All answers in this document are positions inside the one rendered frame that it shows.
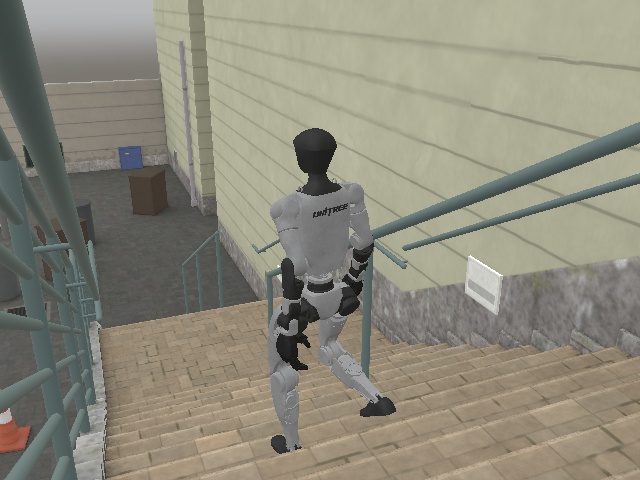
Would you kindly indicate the robot head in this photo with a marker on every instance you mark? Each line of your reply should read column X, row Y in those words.
column 314, row 150

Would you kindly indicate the robot left forearm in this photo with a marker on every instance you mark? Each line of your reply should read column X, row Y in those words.
column 291, row 302

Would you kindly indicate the robot right forearm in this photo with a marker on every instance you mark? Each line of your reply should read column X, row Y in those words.
column 359, row 263

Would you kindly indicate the humanoid robot torso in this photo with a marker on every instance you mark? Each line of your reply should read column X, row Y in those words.
column 323, row 223

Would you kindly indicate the right robot upper arm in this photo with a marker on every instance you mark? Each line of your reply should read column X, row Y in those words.
column 362, row 237

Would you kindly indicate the left robot hand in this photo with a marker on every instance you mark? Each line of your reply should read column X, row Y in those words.
column 288, row 351

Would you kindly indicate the right robot hand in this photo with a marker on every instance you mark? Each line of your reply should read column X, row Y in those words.
column 356, row 286

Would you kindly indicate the left robot upper arm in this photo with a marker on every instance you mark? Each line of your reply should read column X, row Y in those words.
column 284, row 212

